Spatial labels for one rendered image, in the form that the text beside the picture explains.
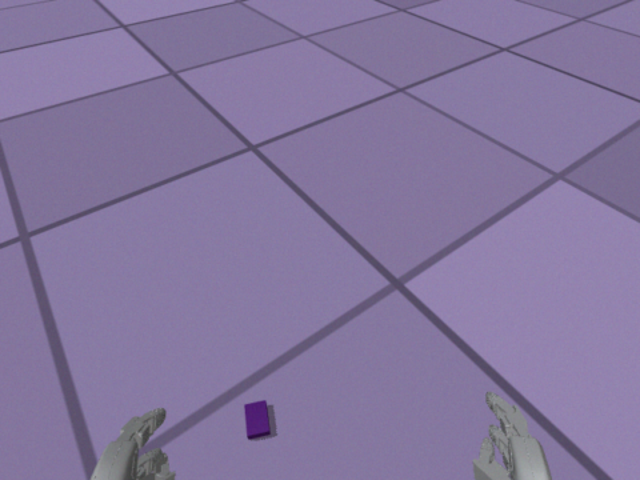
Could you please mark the small box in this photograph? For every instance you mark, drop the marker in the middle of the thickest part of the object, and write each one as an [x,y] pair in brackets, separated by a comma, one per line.
[257,422]

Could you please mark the right robot hand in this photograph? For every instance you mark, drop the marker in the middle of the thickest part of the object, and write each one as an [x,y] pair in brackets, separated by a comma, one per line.
[523,455]

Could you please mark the left robot hand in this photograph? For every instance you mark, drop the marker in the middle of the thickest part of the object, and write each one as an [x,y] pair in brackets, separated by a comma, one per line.
[119,460]

